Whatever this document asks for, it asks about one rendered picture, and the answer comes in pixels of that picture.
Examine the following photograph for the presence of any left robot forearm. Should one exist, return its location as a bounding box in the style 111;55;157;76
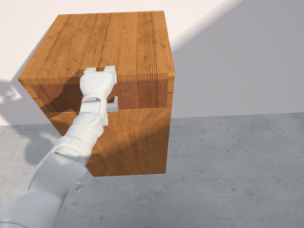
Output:
28;94;107;191

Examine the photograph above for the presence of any handle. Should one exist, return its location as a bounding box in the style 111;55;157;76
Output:
106;96;119;112

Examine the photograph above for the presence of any left robot hand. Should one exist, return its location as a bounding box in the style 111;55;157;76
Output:
80;66;117;126

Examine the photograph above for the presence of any left robot upper arm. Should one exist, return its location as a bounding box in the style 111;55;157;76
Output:
0;153;87;228

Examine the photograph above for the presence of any cabinet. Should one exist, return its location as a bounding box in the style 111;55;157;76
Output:
17;10;175;177

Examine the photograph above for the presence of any drawer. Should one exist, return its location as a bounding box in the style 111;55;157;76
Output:
30;79;167;113

